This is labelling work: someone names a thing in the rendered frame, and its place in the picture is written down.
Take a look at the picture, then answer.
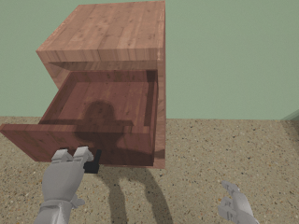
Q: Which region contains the left robot hand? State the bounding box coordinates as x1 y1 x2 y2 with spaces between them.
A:
41 146 94 209

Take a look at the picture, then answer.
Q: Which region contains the robot right forearm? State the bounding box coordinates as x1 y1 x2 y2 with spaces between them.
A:
235 214 260 224

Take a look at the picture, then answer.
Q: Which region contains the robot left forearm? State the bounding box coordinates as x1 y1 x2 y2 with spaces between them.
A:
34 199 72 224

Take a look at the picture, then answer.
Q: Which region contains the drawer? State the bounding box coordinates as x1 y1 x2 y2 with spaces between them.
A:
0 69 159 167

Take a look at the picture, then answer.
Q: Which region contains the right robot hand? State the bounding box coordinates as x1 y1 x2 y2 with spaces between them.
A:
218 180 254 223

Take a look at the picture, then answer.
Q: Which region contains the cabinet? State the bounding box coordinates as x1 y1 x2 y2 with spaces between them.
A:
36 0 166 169

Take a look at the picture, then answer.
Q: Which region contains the handle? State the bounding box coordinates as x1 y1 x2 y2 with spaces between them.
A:
63 148 102 174

